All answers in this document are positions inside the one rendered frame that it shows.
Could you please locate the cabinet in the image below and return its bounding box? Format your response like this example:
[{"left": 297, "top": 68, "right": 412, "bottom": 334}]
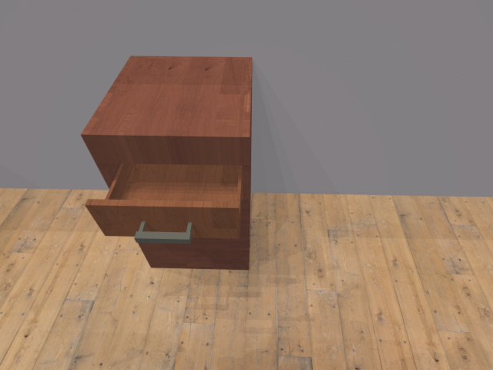
[{"left": 81, "top": 56, "right": 253, "bottom": 270}]

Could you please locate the drawer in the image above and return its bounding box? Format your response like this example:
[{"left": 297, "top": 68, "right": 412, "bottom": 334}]
[{"left": 85, "top": 163, "right": 243, "bottom": 239}]

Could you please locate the handle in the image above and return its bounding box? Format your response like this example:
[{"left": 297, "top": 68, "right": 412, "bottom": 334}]
[{"left": 134, "top": 221, "right": 193, "bottom": 244}]

